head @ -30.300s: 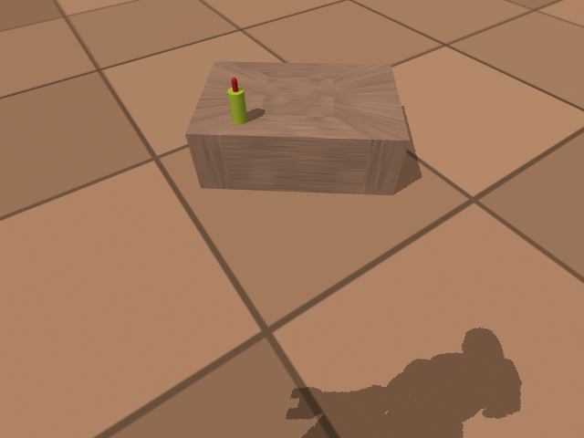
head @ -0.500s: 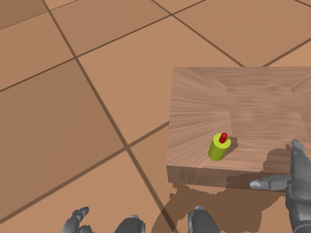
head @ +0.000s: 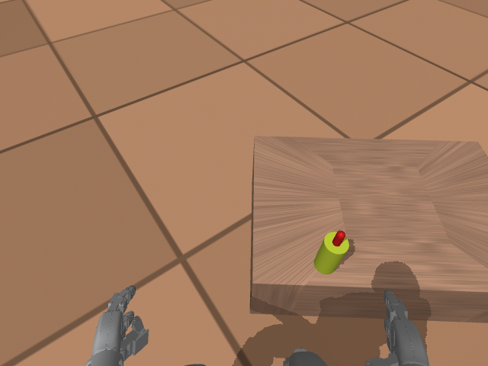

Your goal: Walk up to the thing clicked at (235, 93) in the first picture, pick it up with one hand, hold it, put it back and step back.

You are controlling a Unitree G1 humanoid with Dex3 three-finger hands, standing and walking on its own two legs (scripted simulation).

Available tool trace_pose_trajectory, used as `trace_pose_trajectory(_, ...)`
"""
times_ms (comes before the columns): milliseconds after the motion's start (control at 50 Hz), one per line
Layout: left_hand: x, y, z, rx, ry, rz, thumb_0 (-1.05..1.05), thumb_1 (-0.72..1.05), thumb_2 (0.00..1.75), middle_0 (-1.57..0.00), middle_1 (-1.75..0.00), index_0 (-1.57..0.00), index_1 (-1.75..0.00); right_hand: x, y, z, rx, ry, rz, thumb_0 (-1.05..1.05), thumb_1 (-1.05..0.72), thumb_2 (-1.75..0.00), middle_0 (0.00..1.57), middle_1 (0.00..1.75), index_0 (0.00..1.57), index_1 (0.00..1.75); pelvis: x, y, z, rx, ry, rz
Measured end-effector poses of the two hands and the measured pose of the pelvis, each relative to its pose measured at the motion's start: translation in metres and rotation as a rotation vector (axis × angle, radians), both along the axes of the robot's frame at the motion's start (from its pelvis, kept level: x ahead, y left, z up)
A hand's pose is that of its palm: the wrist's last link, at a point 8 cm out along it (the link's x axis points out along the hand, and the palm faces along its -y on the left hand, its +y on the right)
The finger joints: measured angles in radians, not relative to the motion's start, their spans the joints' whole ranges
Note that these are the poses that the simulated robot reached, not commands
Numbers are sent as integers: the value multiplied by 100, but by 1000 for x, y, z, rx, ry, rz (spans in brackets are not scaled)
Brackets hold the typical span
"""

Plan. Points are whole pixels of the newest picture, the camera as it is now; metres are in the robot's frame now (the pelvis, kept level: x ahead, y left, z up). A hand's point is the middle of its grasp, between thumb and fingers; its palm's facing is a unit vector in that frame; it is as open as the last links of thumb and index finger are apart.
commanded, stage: home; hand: right
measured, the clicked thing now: (332, 249) +0.44 -0.24 -0.30
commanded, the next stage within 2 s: stand in 1.76 s
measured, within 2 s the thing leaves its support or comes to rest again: neither
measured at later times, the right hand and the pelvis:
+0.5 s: hand (368, 341) +0.17 -0.18 -0.06, palm faces +0.11 +0.95 -0.28, open 17.6 cm; pelvis +0.00 -0.01 +0.00, yaw +1 degrees
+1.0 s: hand (375, 339) +0.17 -0.20 -0.06, palm faces +0.11 +0.96 -0.27, open 17.5 cm; pelvis +0.00 -0.02 +0.00, yaw +2 degrees
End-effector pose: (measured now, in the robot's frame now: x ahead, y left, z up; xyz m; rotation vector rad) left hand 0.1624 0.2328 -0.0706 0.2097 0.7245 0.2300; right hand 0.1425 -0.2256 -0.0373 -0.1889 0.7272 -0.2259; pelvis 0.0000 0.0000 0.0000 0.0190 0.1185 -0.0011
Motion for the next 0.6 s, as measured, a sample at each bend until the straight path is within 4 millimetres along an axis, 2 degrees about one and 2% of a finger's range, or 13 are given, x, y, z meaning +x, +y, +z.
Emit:
trace_pose_trajectory(120, -6, 13, 0, 18, -19, 13, 1, 90, 90, -20, -30, -20, -30, 9, 3, 9, -32, -34, 20, -1, 56, -4, 6, 4, 6, 5, -1, 4, -1, -7, -1, 4)
trace_pose_trajectory(220, -17, 16, -4, 13, -2, 27, 1, 91, 90, -20, -30, -20, -30, 9, 11, 6, -16, -25, 35, -1, 57, -3, 6, 4, 6, 4, -1, 4, -2, -9, 3, 12)
trace_pose_trajectory(400, -29, 9, -9, 16, 26, 37, 1, 90, 90, -20, -30, -20, -30, 3, 1, 2, -28, 2, 31, -1, 57, -3, 6, 4, 6, 4, -4, -1, -4, -3, 2, 17)
trace_pose_trajectory(600, -25, -5, -5, 17, -10, 42, 1, 90, 91, -20, -30, -20, -30, 7, -7, 5, -28, -11, 36, -1, 57, -3, 6, 4, 6, 4, -5, -13, -4, 6, -1, 24)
